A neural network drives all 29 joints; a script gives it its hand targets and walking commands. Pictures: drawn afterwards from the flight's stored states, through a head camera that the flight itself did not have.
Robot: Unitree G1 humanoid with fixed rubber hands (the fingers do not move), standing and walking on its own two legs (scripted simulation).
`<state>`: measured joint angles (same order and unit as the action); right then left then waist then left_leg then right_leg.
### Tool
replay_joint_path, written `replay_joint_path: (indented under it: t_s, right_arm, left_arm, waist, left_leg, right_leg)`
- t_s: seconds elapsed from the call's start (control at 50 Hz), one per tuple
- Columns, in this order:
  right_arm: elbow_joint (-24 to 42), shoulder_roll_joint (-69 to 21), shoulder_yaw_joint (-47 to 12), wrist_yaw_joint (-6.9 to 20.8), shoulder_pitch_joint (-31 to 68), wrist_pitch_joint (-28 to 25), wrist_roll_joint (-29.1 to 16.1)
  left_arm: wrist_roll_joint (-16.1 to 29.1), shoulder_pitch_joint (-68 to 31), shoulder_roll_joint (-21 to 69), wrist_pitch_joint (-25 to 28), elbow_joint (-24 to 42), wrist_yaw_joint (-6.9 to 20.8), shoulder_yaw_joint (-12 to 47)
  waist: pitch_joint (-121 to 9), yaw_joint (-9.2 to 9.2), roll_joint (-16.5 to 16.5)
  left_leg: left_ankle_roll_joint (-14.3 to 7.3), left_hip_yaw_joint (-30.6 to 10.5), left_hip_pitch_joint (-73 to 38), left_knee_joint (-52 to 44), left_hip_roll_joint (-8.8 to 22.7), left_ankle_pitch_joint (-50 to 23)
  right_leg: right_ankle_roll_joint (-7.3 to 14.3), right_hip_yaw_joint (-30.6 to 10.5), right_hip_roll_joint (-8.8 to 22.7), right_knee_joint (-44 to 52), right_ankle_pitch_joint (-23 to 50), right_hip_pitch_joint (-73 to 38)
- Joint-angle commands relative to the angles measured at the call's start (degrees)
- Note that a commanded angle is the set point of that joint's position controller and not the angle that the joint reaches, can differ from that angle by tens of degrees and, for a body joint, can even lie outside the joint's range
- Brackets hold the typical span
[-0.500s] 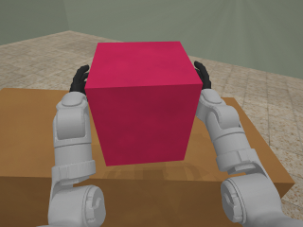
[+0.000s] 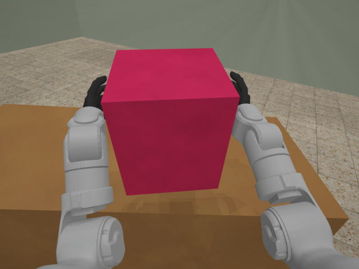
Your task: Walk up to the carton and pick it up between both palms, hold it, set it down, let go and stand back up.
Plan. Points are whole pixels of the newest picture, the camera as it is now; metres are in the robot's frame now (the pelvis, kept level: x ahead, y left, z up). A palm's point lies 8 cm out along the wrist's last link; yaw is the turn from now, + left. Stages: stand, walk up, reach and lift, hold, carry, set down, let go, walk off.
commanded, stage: hold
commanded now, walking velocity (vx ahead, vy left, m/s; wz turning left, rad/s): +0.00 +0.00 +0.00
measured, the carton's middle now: (169, 122) +0.38 +0.01 +0.21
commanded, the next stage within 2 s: set down in 1.70 s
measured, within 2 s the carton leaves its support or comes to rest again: neither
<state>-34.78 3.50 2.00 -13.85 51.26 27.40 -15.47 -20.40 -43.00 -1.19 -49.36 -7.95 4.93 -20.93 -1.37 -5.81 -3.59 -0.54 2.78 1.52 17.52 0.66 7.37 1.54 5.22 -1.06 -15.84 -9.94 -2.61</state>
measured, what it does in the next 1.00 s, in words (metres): stands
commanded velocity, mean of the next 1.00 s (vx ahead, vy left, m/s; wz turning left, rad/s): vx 0.00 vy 0.00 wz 0.00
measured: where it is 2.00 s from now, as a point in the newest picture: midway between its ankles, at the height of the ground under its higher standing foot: outside the picture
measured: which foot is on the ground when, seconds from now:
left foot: down 0.00-1.00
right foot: down 0.00-1.00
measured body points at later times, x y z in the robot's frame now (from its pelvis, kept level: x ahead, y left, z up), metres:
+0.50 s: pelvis +0.00 +0.00 +0.00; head -0.07 +0.03 +0.44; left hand +0.37 +0.17 +0.25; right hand +0.38 -0.14 +0.26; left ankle +0.04 +0.11 -0.75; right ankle +0.00 -0.09 -0.75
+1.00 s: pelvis +0.00 +0.00 +0.00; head -0.07 +0.03 +0.44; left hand +0.37 +0.17 +0.25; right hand +0.38 -0.14 +0.26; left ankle +0.04 +0.11 -0.75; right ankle +0.00 -0.09 -0.75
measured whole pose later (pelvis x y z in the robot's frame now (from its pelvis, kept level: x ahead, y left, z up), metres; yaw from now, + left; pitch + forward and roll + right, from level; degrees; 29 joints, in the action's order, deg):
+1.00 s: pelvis +0.00 +0.00 +0.00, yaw +0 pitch -9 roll +0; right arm -32.9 3.9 1.4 -14.1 50.5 28.3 -15.8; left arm -20.3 -42.8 -0.6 -50.0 -6.6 4.7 -21.0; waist -0.8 -5.8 -3.1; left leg -0.7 2.8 1.5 17.6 0.6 7.3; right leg 1.4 5.1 -1.1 -15.6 -9.7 -2.7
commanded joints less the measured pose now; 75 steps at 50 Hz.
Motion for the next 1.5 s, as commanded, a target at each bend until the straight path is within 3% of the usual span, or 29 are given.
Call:
replay_joint_path:
  t_s: [0.0, 0.04, 0.14, 0.2, 0.3, 0.36, 0.4, 0.42, 0.46, 0.5, 0.54, 0.62, 0.64, 0.74, 0.86, 0.88, 0.94, 0.98, 1.02, 1.04, 1.12, 1.14, 1.32, 1.48]
  right_arm:
    - [14.5, -32.3, -17.4, 6.1, 37.3, -2.2, -6.6]
    - [15.4, -32.0, -17.6, 6.1, 38.6, -2.0, -6.2]
    - [14.1, -31.3, -16.2, 6.3, 37.4, -1.8, -4.8]
    - [16.5, -31.6, -18.1, 6.2, 37.5, -2.1, -6.2]
    - [15.1, -31.9, -17.9, 6.6, 38.9, -2.0, -5.4]
    - [18.2, -33.1, -18.7, 6.7, 40.4, -2.7, -6.0]
    - [16.9, -33.2, -18.7, 6.7, 40.3, -2.3, -6.5]
    - [15.4, -32.6, -18.1, 6.7, 40.0, -2.2, -5.8]
    - [12.1, -31.9, -16.4, 6.8, 39.5, -1.7, -4.3]
    - [9.6, -32.1, -14.8, 7.0, 38.5, -1.9, -3.2]
    - [12.1, -32.2, -15.2, 6.9, 39.7, -2.5, -4.1]
    - [15.4, -33.2, -18.1, 6.0, 39.5, -3.1, -5.9]
    - [16.2, -32.5, -18.8, 5.9, 39.3, -2.9, -6.7]
    - [15.1, -32.7, -18.2, 5.6, 37.3, -1.6, -5.9]
    - [17.2, -32.5, -19.7, 5.7, 36.7, -1.5, -7.4]
    - [18.2, -32.4, -19.7, 5.9, 38.0, -1.4, -7.5]
    - [16.6, -31.8, -18.4, 5.9, 38.8, -1.3, -5.9]
    - [15.5, -31.9, -17.8, 6.2, 38.3, -1.2, -5.5]
    - [15.6, -31.3, -16.9, 6.5, 38.0, -1.6, -5.9]
    - [16.7, -32.0, -17.6, 6.6, 39.3, -1.7, -6.0]
    - [15.3, -31.0, -16.4, 7.0, 39.6, -2.2, -5.5]
    - [14.0, -30.9, -16.2, 7.1, 39.2, -2.0, -5.0]
    - [13.5, -31.6, -17.5, 6.1, 39.7, -1.7, -6.1]
    - [13.9, -31.7, -17.6, 6.0, 39.5, -1.4, -6.6]
  left_arm:
    - [10.9, -39.2, 28.4, 3.8, 7.7, 6.9, 26.9]
    - [11.1, -39.3, 28.8, 3.5, 6.3, 6.7, 26.3]
    - [10.6, -37.7, 29.1, 3.5, 4.7, 6.9, 25.7]
    - [11.4, -37.2, 29.8, 3.4, 7.5, 6.7, 26.8]
    - [10.3, -37.2, 28.6, 3.2, 4.0, 6.8, 24.7]
    - [11.8, -41.0, 29.7, 4.1, 9.0, 6.3, 27.7]
    - [11.5, -40.7, 29.3, 4.1, 7.8, 5.7, 26.7]
    - [10.8, -39.6, 28.8, 3.8, 6.1, 5.9, 25.9]
    - [9.2, -37.7, 27.9, 3.2, 0.8, 6.6, 23.3]
    - [8.9, -39.1, 27.4, 3.5, 1.4, 7.2, 23.0]
    - [9.5, -38.8, 28.2, 3.6, 1.3, 7.4, 23.8]
    - [12.2, -40.5, 29.4, 4.8, 7.8, 6.5, 27.5]
    - [12.1, -39.1, 29.5, 4.6, 6.5, 6.3, 27.0]
    - [10.7, -37.8, 28.3, 3.8, 6.0, 7.0, 25.7]
    - [12.0, -37.7, 29.5, 3.4, 9.6, 6.8, 27.6]
    - [11.3, -38.0, 28.7, 3.4, 8.7, 6.8, 26.5]
    - [9.8, -36.2, 28.2, 2.7, 4.4, 7.2, 24.0]
    - [9.6, -36.8, 28.0, 2.6, 4.6, 7.4, 24.6]
    - [11.1, -39.3, 29.2, 3.1, 7.0, 7.0, 26.3]
    - [10.9, -38.8, 29.6, 3.1, 7.0, 6.8, 26.5]
    - [13.2, -41.0, 29.3, 3.9, 7.1, 5.4, 28.5]
    - [12.8, -40.3, 29.2, 3.9, 6.0, 5.3, 27.5]
    - [11.2, -39.0, 27.8, 3.7, 3.9, 6.8, 24.4]
    - [11.3, -39.7, 28.0, 3.7, 4.8, 7.0, 24.8]
  waist:
    - [-19.7, -1.21, 6.9]
    - [-16.8, -0.47, 5.8]
    - [-17.1, -1.01, 4.6]
    - [-18.9, -0.65, 5.3]
    - [-16.3, 0.26, 4.3]
    - [-22.4, -0.04, 5.1]
    - [-20.3, 0.48, 5.2]
    - [-18.6, -0.07, 5.2]
    - [-13.2, 0.59, 3.2]
    - [-13.6, 0.56, 4.3]
    - [-16.6, 0.20, 5.3]
    - [-24.6, -1.30, 5.7]
    - [-22.6, -0.65, 5.9]
    - [-17.1, -0.36, 4.0]
    - [-19.7, -0.96, 4.9]
    - [-19.0, -0.05, 4.8]
    - [-15.7, 0.32, 3.3]
    - [-15.5, 0.58, 3.5]
    - [-19.0, -0.40, 6.7]
    - [-18.8, -0.28, 5.8]
    - [-21.9, -0.96, 7.5]
    - [-20.2, -0.72, 6.4]
    - [-19.0, -0.06, 4.4]
    - [-18.6, -0.01, 4.9]
  left_leg:
    - [1.8, -1.0, -8.1, 0.2, -1.9, -11.2]
    - [1.5, -1.0, -7.4, 0.0, -2.2, -11.2]
    - [1.3, -1.2, -6.7, -0.9, -1.8, -7.7]
    - [1.9, -1.3, -8.6, 0.6, -1.8, -13.7]
    - [0.8, -0.7, -6.4, -1.3, -2.0, -7.7]
    - [1.1, -1.1, -7.8, -0.2, -2.0, -10.6]
    - [1.0, -1.0, -8.1, 0.3, -2.0, -11.2]
    - [0.9, -0.9, -8.0, -0.2, -1.9, -8.8]
    - [-0.1, -0.3, -3.9, -2.6, -2.1, -1.5]
    - [-0.4, 0.0, -2.7, -3.3, -2.0, -0.2]
    - [0.1, -0.7, -3.8, -2.9, -1.8, -3.7]
    - [1.2, -1.1, -8.7, 1.0, -2.3, -13.7]
    - [1.5, -0.9, -8.3, 1.0, -2.4, -14.2]
    - [0.9, -1.3, -5.6, -0.7, -2.7, -9.6]
    - [1.8, -1.4, -8.6, 0.7, -1.8, -14.5]
    - [1.5, -1.1, -7.9, 0.3, -2.2, -12.6]
    - [0.8, -0.7, -5.6, -1.1, -2.2, -7.5]
    - [0.6, -0.7, -5.5, -1.6, -2.1, -6.8]
    - [1.2, -0.9, -6.3, -1.0, -1.7, -7.2]
    - [1.2, -1.0, -6.3, -0.9, -1.8, -8.9]
    - [2.1, -1.0, -8.0, 0.5, -1.6, -8.8]
    - [1.7, -1.0, -7.7, 0.0, -1.4, -7.8]
    - [1.2, -1.0, -6.8, 0.1, -2.3, -9.9]
    - [1.4, -1.1, -7.0, 0.2, -2.3, -10.2]
  right_leg:
    - [-4.3, -1.5, -2.0, 0.9, 11.2, -1.0]
    - [-4.6, -1.5, -1.9, 1.3, 10.7, 0.3]
    - [-4.2, -1.3, -2.3, 1.9, 6.7, 0.3]
    - [-4.2, -1.1, -2.7, 0.8, 12.2, -0.4]
    - [-4.5, -1.4, -2.0, 1.8, 7.3, -0.2]
    - [-4.5, -1.7, -2.3, 1.1, 9.8, -0.3]
    - [-4.7, -1.7, -2.2, 1.3, 10.4, 0.2]
    - [-4.6, -1.5, -2.0, 1.4, 8.4, 0.8]
    - [-4.9, -2.2, -1.2, 2.9, 3.4, 1.9]
    - [-4.8, -2.2, -0.8, 2.2, 2.1, 1.0]
    - [-4.3, -1.9, -1.2, 1.8, 5.3, -0.1]
    - [-4.8, -1.6, -1.9, 0.1, 15.1, -2.3]
    - [-4.7, -1.3, -2.5, 0.3, 14.7, -2.6]
    - [-5.2, -1.6, -1.9, 1.4, 11.8, -0.6]
    - [-4.4, -1.2, -2.7, 1.2, 13.6, -1.2]
    - [-4.6, -1.6, -2.4, 1.3, 12.7, -1.1]
    - [-4.7, -1.4, -2.1, 1.7, 8.7, -1.0]
    - [-4.6, -1.8, -1.9, 2.1, 7.2, -0.2]
    - [-4.2, -1.7, -2.0, 1.7, 5.7, 0.2]
    - [-4.1, -1.3, -2.4, 1.6, 7.4, 0.2]
    - [-4.0, -1.6, -2.1, 1.4, 7.1, 2.5]
    - [-4.2, -1.5, -2.1, 1.5, 6.8, 2.7]
    - [-5.0, -1.9, -1.8, 1.4, 12.2, -0.9]
    - [-4.9, -1.9, -1.9, 1.5, 11.6, -0.2]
